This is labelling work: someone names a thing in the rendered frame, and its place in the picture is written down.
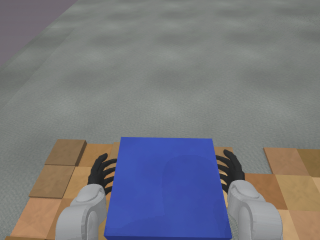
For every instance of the robot left forearm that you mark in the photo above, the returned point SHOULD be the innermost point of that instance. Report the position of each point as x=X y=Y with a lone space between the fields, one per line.
x=81 y=220

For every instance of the left robot hand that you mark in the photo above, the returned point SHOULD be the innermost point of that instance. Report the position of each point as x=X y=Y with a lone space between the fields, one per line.
x=97 y=172

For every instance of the carton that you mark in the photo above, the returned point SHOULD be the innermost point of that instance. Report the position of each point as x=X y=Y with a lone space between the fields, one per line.
x=167 y=189

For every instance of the right robot hand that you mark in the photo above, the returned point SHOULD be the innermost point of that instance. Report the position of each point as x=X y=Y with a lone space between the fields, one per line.
x=234 y=170

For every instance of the robot right forearm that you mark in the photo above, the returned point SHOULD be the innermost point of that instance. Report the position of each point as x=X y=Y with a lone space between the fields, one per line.
x=256 y=218

